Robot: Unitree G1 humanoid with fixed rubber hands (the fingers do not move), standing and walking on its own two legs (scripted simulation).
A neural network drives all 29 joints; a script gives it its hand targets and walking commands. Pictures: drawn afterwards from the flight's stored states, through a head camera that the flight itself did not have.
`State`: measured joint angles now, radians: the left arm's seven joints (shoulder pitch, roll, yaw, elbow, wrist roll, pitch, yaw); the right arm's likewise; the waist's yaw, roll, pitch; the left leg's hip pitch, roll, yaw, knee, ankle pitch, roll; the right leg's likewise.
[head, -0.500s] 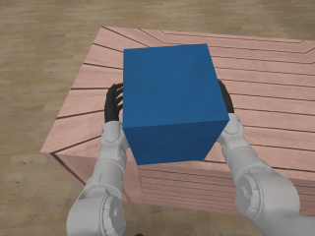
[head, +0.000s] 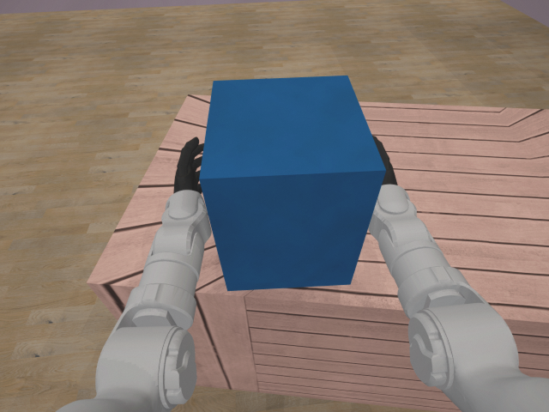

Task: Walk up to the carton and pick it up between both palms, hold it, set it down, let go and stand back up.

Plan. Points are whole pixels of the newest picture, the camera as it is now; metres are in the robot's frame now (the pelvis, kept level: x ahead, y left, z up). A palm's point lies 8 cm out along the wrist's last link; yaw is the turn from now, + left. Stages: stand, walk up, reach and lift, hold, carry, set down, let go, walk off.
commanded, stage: reach and lift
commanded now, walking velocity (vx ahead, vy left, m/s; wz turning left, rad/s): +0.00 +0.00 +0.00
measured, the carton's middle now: (285, 187) +0.42 +0.02 +0.11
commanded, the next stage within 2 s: hold in 1.44 s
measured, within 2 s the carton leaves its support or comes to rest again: neither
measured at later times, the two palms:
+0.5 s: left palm (168, 169) +0.39 +0.18 +0.18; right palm (381, 175) +0.39 -0.11 +0.17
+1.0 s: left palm (171, 158) +0.39 +0.17 +0.20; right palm (390, 172) +0.39 -0.12 +0.18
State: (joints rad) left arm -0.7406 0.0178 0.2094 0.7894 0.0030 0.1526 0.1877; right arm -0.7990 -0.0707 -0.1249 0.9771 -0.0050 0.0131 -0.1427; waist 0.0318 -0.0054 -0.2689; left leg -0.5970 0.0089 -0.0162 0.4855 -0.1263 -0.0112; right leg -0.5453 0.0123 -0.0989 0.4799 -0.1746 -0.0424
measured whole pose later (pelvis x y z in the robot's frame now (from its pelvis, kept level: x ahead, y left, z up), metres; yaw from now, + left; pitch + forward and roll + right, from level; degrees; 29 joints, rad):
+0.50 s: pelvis +0.00 +0.01 +0.01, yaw +0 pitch +6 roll -2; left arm -0.82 0.07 0.21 0.79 0.00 0.46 0.16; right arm -0.80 -0.03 -0.19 0.90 0.08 0.31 -0.19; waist 0.01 -0.01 -0.27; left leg -0.44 0.01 -0.02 0.48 -0.15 -0.01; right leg -0.37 0.01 -0.10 0.42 -0.17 -0.03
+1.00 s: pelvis +0.00 +0.01 +0.01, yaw +0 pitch +5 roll -2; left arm -0.87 0.07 0.21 0.78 0.02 0.53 0.15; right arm -0.80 -0.04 -0.19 0.83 0.12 0.39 -0.21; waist 0.00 -0.01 -0.27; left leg -0.43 0.01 -0.02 0.48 -0.14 0.00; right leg -0.36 0.01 -0.10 0.42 -0.16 -0.03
